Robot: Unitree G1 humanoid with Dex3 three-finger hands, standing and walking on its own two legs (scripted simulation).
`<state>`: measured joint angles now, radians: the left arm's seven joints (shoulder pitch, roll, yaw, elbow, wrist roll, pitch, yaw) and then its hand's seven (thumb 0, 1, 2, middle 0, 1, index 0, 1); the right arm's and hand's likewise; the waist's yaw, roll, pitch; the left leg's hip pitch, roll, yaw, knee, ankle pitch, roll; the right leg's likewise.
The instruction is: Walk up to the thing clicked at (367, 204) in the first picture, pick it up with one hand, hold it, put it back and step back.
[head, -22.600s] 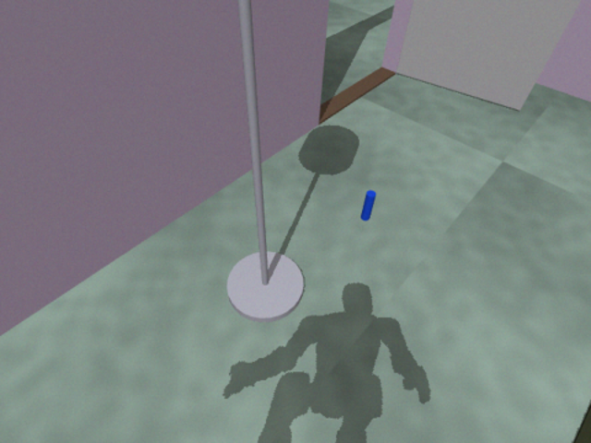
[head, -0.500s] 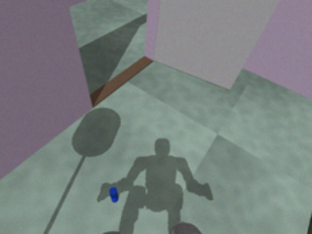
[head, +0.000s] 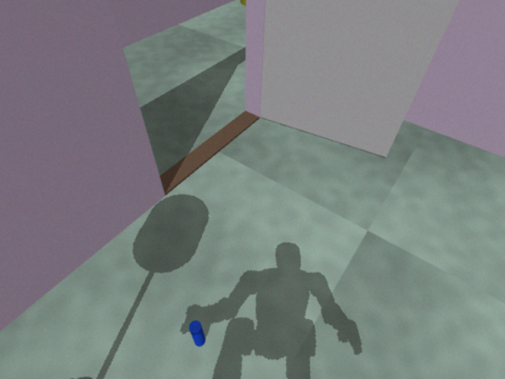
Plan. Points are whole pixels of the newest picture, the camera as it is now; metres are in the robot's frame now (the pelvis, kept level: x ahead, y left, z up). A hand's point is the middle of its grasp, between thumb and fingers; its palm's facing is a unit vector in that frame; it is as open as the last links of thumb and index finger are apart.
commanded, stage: walk up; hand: left
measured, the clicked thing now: (197, 334) +0.39 +0.19 -0.69
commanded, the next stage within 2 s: stand in 1.46 s
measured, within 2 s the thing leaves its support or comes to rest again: neither
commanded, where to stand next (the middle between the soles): +0.10 +0.02 m, yaw +1 degrees
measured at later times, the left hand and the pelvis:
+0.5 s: hand out of the picture +0.09 +0.26 -0.14, palm faces +0.02 -0.93 -0.36, open 7.4 cm; pelvis +0.03 +0.00 +0.01, yaw +1 degrees
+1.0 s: hand out of the picture +0.12 +0.25 -0.14, palm faces +0.03 -0.94 -0.34, open 7.4 cm; pelvis +0.04 -0.01 +0.01, yaw +2 degrees
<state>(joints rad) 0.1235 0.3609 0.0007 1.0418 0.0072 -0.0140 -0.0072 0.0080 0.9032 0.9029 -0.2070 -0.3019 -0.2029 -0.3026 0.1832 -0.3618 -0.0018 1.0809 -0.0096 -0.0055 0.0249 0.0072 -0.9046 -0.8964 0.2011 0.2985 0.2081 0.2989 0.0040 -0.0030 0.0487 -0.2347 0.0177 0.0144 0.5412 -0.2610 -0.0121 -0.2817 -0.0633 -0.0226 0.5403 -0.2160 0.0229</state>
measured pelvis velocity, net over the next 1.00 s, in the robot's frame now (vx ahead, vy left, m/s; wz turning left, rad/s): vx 0.04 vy -0.01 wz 0.03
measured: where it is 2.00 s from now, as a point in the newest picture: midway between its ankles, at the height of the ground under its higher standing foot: outside the picture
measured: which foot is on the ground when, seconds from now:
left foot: down 0.00-1.00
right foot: down 0.00-1.00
